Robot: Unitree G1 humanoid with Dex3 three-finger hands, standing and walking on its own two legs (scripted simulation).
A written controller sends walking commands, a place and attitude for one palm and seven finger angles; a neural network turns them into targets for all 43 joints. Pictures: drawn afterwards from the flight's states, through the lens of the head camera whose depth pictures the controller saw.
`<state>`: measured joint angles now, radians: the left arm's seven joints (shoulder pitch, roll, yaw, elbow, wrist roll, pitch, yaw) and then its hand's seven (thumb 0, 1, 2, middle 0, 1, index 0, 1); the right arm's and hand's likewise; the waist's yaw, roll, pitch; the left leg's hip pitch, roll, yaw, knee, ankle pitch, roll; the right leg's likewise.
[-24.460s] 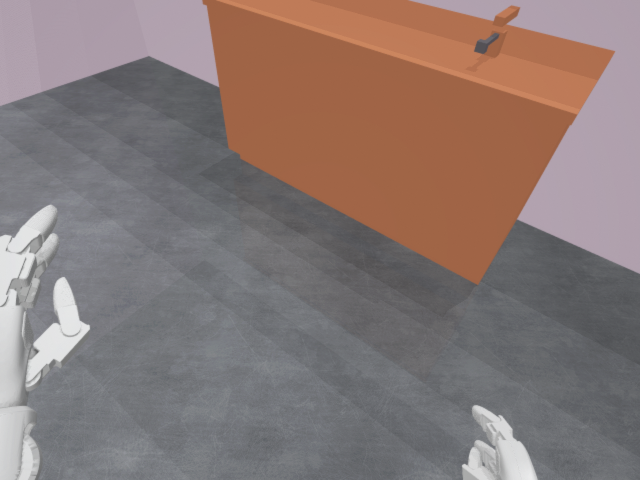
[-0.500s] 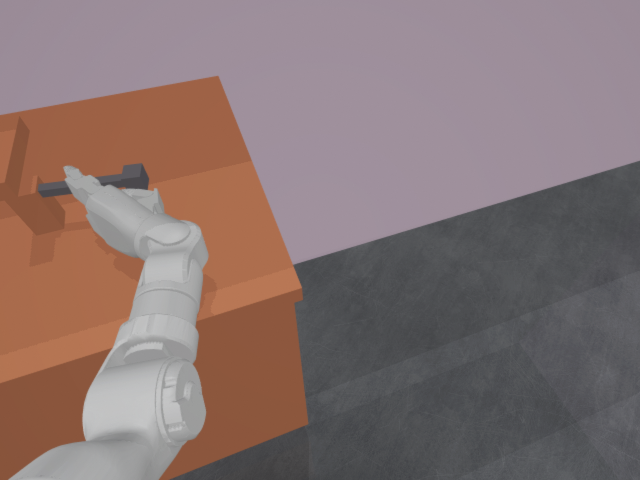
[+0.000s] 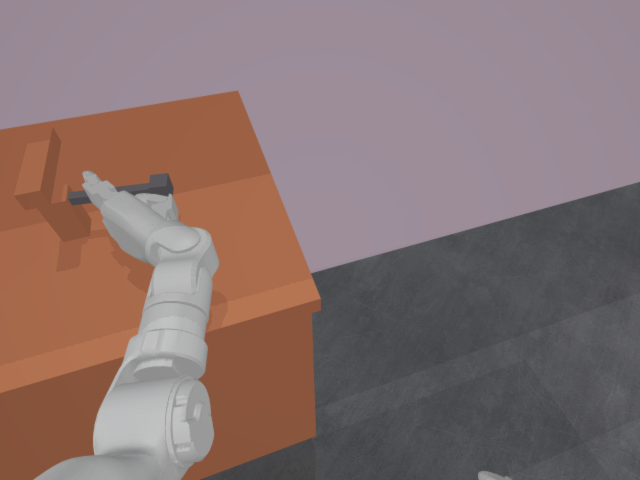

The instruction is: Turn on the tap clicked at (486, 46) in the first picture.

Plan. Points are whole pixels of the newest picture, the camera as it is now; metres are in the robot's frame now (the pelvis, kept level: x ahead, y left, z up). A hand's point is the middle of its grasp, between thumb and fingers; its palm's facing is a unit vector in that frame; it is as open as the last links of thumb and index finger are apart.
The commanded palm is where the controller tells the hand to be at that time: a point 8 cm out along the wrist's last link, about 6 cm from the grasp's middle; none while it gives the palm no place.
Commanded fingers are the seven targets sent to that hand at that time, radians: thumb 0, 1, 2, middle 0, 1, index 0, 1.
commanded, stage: lift the hand up off the lever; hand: left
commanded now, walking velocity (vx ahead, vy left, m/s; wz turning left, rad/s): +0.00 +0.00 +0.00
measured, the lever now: (161, 187) +0.48 +0.23 +0.11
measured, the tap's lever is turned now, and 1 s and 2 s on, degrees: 82 82 82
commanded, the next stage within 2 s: draw the hand back beside the body in 1.72 s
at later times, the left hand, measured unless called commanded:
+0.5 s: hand (167, 196) +0.43 +0.19 +0.15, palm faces +0.80 -0.59 -0.07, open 7.8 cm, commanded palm +0.37 +0.21 +0.15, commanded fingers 0.00 0.90 0.90 -0.15 -0.15 -0.15 -0.15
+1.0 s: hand (158, 190) +0.41 +0.19 +0.17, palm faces +0.81 -0.58 -0.06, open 7.8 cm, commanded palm +0.36 +0.20 +0.17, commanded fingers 0.00 0.90 0.90 -0.15 -0.15 -0.15 -0.15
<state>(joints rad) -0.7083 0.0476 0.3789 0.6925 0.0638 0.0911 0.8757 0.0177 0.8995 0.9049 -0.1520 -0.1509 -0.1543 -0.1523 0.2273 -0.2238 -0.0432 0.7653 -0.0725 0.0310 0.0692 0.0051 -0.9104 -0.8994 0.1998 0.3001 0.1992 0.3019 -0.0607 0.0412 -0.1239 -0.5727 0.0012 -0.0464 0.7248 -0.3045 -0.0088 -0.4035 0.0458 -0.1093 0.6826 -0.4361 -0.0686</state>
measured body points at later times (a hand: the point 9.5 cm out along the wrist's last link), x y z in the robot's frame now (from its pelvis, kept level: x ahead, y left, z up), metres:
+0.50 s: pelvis -0.01 +0.00 +0.00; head +0.00 -0.01 +0.45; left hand +0.38 +0.22 +0.15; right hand +0.11 -0.24 -0.12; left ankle +0.03 +0.12 -0.71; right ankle -0.06 -0.07 -0.71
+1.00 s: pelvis -0.01 -0.02 +0.01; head -0.01 -0.03 +0.46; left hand +0.37 +0.22 +0.17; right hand +0.12 -0.26 -0.11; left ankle +0.03 +0.12 -0.71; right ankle -0.06 -0.07 -0.71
